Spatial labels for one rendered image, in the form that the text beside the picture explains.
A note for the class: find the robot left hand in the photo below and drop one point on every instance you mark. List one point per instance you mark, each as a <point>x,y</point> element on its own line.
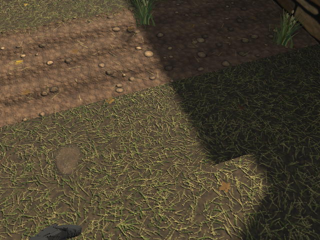
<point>58,232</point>

